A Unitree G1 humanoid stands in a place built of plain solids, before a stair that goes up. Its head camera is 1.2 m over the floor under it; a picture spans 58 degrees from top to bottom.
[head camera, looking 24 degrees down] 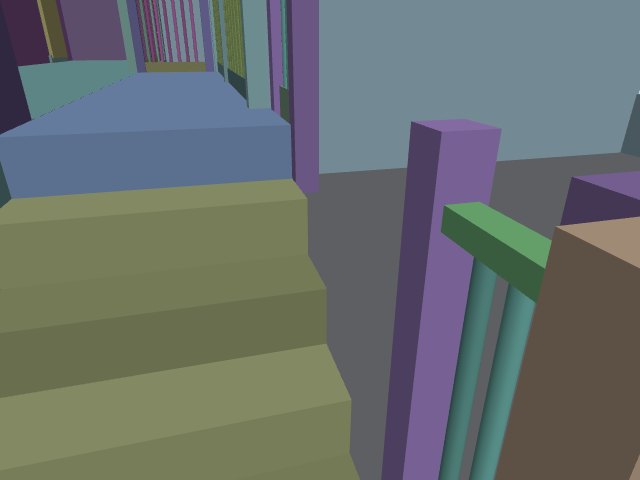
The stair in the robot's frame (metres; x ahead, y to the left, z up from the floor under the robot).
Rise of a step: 0.19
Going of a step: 0.24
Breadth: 0.90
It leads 15 degrees to the left of straight ahead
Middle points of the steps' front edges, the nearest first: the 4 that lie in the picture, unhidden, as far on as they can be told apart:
0.72 0.35 0.38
0.95 0.41 0.57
1.18 0.47 0.77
1.41 0.53 0.96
